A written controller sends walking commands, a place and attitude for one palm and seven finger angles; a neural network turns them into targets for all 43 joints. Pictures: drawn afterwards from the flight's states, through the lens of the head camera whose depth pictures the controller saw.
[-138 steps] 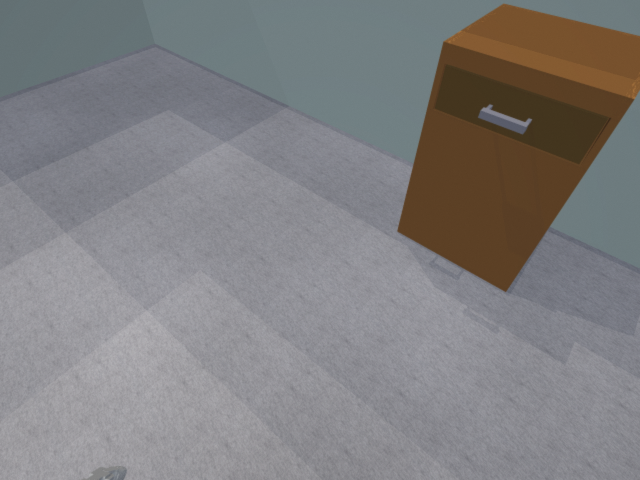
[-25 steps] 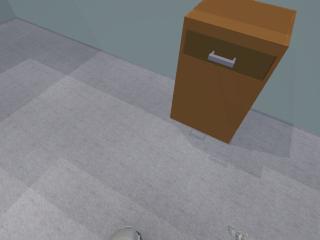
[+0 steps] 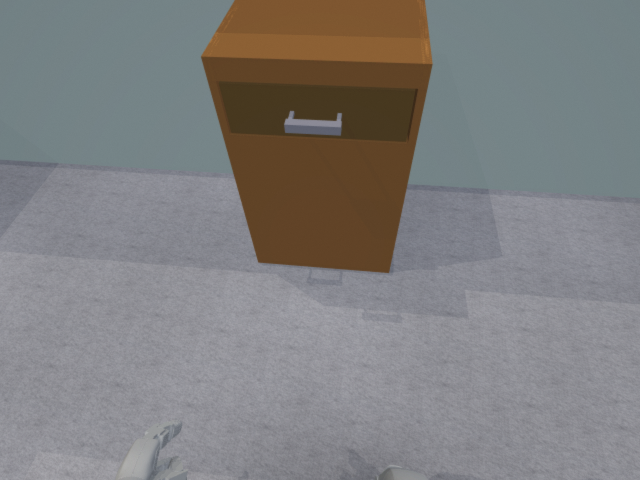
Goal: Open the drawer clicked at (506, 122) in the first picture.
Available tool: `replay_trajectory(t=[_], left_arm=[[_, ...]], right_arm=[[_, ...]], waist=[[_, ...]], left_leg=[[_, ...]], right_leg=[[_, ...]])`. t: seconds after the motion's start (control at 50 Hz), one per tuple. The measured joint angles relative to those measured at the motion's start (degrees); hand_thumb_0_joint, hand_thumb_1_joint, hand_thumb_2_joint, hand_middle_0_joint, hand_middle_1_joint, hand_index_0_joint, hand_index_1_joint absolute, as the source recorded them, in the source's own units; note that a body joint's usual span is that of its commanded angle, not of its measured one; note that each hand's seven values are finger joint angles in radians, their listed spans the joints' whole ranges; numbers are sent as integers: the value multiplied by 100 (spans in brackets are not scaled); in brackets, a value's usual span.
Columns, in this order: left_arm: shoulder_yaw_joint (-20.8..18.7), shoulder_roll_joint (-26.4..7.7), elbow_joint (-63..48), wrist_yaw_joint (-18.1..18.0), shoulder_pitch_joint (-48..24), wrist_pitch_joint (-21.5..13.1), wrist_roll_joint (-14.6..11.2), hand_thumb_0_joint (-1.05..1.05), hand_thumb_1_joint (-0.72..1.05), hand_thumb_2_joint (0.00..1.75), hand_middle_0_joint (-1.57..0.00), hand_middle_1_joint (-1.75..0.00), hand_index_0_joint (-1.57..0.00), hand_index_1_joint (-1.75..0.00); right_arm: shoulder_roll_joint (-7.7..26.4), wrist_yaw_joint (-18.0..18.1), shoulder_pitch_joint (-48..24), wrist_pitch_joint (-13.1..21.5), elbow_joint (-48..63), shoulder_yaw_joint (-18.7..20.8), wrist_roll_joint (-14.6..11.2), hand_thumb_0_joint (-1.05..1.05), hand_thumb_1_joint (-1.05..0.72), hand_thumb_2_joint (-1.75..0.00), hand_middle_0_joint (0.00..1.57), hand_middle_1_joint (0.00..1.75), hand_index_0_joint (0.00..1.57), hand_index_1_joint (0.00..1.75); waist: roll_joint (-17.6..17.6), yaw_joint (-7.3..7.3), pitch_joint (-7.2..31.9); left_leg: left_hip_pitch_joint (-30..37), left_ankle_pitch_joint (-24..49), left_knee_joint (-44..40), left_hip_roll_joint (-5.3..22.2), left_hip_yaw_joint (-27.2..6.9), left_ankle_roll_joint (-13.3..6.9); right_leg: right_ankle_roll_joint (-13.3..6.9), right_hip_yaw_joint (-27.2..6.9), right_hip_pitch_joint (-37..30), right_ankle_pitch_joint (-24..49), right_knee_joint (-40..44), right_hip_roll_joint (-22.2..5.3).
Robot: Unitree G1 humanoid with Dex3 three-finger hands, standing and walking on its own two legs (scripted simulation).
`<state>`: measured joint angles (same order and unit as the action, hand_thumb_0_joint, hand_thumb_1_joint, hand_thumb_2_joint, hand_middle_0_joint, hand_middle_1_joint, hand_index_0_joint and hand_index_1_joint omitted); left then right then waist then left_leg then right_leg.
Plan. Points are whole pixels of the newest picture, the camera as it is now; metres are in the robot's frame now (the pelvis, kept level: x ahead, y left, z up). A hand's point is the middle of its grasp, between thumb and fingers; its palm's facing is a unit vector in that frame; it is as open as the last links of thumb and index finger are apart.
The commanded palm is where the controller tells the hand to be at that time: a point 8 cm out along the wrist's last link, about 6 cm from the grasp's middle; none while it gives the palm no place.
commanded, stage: take the last steps up to it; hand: left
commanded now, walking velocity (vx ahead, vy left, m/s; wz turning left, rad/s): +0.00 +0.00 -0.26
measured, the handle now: (314, 121) +0.86 +0.02 -0.08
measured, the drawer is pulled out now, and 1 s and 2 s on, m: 0.00 0.00 0.00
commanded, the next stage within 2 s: come to a stop and stand still in 0.98 s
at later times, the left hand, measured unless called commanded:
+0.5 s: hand (176, 468) +0.16 +0.21 -0.15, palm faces -0.11 -0.98 -0.15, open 7.3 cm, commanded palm none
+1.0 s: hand (271, 352) +0.33 +0.09 -0.15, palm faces -0.10 -0.97 -0.21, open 7.2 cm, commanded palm none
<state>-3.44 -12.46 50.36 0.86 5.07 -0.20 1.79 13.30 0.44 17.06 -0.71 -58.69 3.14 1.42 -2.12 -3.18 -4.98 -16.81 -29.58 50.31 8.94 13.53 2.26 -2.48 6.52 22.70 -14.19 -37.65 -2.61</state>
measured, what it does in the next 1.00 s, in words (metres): walks ahead: left foot, then right foot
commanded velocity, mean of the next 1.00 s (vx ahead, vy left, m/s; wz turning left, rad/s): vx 0.25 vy -0.07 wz -0.09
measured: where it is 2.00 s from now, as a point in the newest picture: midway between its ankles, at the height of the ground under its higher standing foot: (372, 449)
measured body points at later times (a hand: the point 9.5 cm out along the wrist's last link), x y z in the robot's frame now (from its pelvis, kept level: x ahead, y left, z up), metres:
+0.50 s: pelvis +0.10 +0.03 +0.03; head +0.12 +0.06 +0.48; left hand +0.17 +0.27 -0.14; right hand +0.02 -0.18 -0.11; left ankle +0.05 +0.14 -0.72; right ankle +0.08 -0.13 -0.63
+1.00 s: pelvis +0.25 -0.08 +0.02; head +0.26 -0.09 +0.47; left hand +0.33 +0.14 -0.13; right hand +0.26 -0.32 -0.13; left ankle +0.30 +0.03 -0.67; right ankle +0.23 -0.16 -0.72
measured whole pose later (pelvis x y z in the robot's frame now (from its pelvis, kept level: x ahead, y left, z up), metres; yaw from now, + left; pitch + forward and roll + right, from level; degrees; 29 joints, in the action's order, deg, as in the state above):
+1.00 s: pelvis +0.25 -0.08 +0.02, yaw -7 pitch +0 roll -1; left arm -2.3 -9.4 60.9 -1.0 12.1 -3.4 1.4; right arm 9.9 0.4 12.6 0.7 -59.6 3.3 1.8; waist -1.9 -1.8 -0.7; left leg -28.8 -18.7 53.5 7.1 6.3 1.2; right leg -3.7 11.9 10.0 -13.9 -23.6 0.6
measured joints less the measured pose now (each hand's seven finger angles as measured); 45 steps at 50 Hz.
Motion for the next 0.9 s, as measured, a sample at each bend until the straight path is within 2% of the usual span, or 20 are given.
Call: replay_trajectory(t=[0.02, 0.06, 0.1, 0.14, 0.2, 0.26, 0.3, 0.32, 0.38, 0.44, 0.54, 0.64, 0.68, 0.72, 0.74, 0.76, 0.8, 0.82, 0.86, 0.9], left_arm=[[43, 49, 10, -28, -19, -17, -19, 0, 91, 90, -20, -30, -20, -30], [98, 147, 52, -90, -7, 20, -34, 0, 91, 90, -20, -30, -20, -30], [130, 222, 123, -129, 42, 89, -30, 0, 91, 90, -20, -30, -20, -30], [153, 268, 212, -128, 105, 141, -21, 0, 91, 90, -20, -30, -20, -30], [152, 292, 344, -79, 226, 176, -5, 0, 91, 90, -21, -30, -21, -30], [105, 262, 448, -25, 422, 212, -35, 0, 91, 90, -21, -30, -21, -30], [15, 195, 508, -3, 555, 281, -55, 0, 91, 90, -21, -30, -21, -30], [-30, 151, 550, 20, 608, 323, -20, 0, 91, 90, -21, -30, -21, -30], [-125, 27, 669, 124, 716, 334, 57, 0, 92, 90, -20, -30, -20, -30], [-156, -46, 728, 152, 815, 272, 61, 0, 92, 90, -20, -30, -20, -30], [-136, -68, 873, 159, 841, 281, 45, 1, 91, 90, -20, -30, -20, -30], [-45, 56, 988, 203, 623, 279, 18, 1, 91, 90, -20, -30, -20, -30], [-7, 136, 998, 208, 491, 210, 4, 1, 91, 90, -20, -30, -20, -30], [23, 207, 966, 208, 386, 59, -5, 1, 91, 90, -20, -30, -20, -30], [24, 244, 952, 188, 332, -59, 0, 1, 91, 90, -20, -30, -20, -30], [23, 297, 939, 149, 273, -166, -12, 1, 91, 90, -20, -30, -20, -30], [9, 374, 900, 58, 248, -297, -86, 0, 92, 90, -20, -30, -20, -30], [-23, 382, 867, -9, 253, -337, -119, -1, 93, 90, -20, -30, -20, -30], [-28, 365, 853, -112, 296, -371, -104, -2, 94, 90, -21, -30, -21, -30], [-4, 332, 891, -178, 394, -375, -72, -3, 95, 90, -21, -30, -21, -30]], right_arm=[[2, 23, -43, -61, -16, -16, -15, 1, -91, -90, 20, 30, 20, 30], [-21, 41, -133, -134, -19, -45, -19, 1, -91, -90, 20, 30, 20, 30], [-71, 43, -218, -164, 30, -75, -10, 1, -91, -90, 20, 30, 20, 30], [-139, 35, -284, -156, 104, -103, 1, 1, -91, -90, 19, 30, 20, 30], [-250, 2, -314, -77, 195, -139, 11, 1, -91, -90, 20, 30, 20, 30], [-333, -12, -197, 90, 263, -182, 25, 1, -91, -90, 20, 30, 20, 30], [-414, 12, -81, 207, 253, -195, 77, 1, -91, -90, 20, 30, 20, 30], [-458, 23, -13, 238, 229, -206, 98, 1, -91, -90, 20, 30, 20, 30], [-565, 62, 243, 295, 84, -234, 100, 1, -91, -90, 20, 30, 21, 30], [-635, 97, 497, 370, -88, -247, 77, 1, -91, -90, 20, 30, 21, 30], [-726, 118, 818, 437, -326, -226, 66, 1, -91, -90, 20, 30, 21, 30], [-744, 83, 1017, 393, -552, -169, 98, 1, -90, -90, 20, 30, 21, 30], [-719, 61, 1084, 358, -635, -134, 104, 1, -90, -90, 20, 30, 21, 30], [-695, 38, 1188, 322, -729, -106, 72, 1, -90, -90, 20, 30, 21, 30], [-686, 13, 1208, 293, -793, -95, 37, 1, -90, -90, 20, 30, 21, 30], [-668, -2, 1147, 226, -845, -97, -3, 1, -90, -90, 20, 30, 21, 30], [-634, -18, 945, 101, -890, -92, -49, 1, -91, -90, 20, 30, 21, 30], [-614, -17, 825, 73, -870, -72, -45, 1, -91, -90, 20, 30, 21, 30], [-546, -7, 550, 63, -746, -31, -6, 1, -91, -90, 20, 30, 20, 30], [-471, -1, 254, 82, -545, -5, 23, 1, -91, -90, 20, 30, 20, 30]], waist=[[-27, -1, -43], [-32, 17, -73], [2, 23, -40], [61, 24, 18], [171, 61, 121], [270, 107, 283], [369, 91, 387], [407, 83, 425], [453, 85, 492], [438, 128, 502], [423, 107, 385], [407, -52, 208], [359, -138, 148], [290, -154, 120], [244, -119, 97], [185, -87, 41], [157, -14, 29], [146, 30, 58], [100, 86, 145], [63, 86, 256]], left_leg=[[-253, -143, 545, -80, -301, 35], [-635, -52, 1206, -191, -663, 94], [-845, 164, 1241, -229, -818, 135], [-906, 339, 915, -246, -873, 157], [-721, 443, 74, -270, -837, 135], [-153, 771, -1247, -313, -685, 79], [-97, 989, -1298, -331, -617, -120], [-39, 958, -1301, -326, -572, -198], [346, 1068, -1830, -331, -476, -248], [757, 1268, -2464, -322, -383, -208], [1241, 1285, -2963, -258, -211, -103], [1564, 1041, -3013, -163, -48, 104], [1638, 851, -2874, -88, -23, 229], [1626, 533, -2467, 41, -51, 348], [1468, 335, -1946, 154, -108, 297], [1160, 94, -1103, 202, -347, 182], [411, -43, 621, 44, -840, -39], [61, 103, 1224, -23, -951, -110], [-503, 492, 1724, -78, -978, -175], [-891, 739, 1574, -103, -905, -173]], right_leg=[[-4, -12, -32, -72, -10, 32], [35, -62, -166, -57, 158, 85], [76, -123, -284, 41, 380, 119], [93, -180, -364, 103, 548, 136], [149, -255, -452, 112, 665, 155], [216, -317, -432, -86, 442, 189], [206, -421, -180, -859, -311, 213], [201, -478, 4, -1026, -857, 241], [260, -506, 507, -592, -2198, 204], [364, -513, 806, -80, -2683, 80], [439, -404, 997, 119, -2360, -150], [359, -142, 786, 9, -895, -264], [269, -32, 570, -53, -270, -209], [147, 106, 183, 133, 409, -88], [67, 166, 104, 496, 476, -46], [4, 222, 120, 419, 240, -14], [-69, 299, -23, 13, 75, 12], [-88, 341, -164, -83, 180, 37], [-53, 425, -480, -22, 554, 104], [-94, 489, -755, 43, 911, 174]])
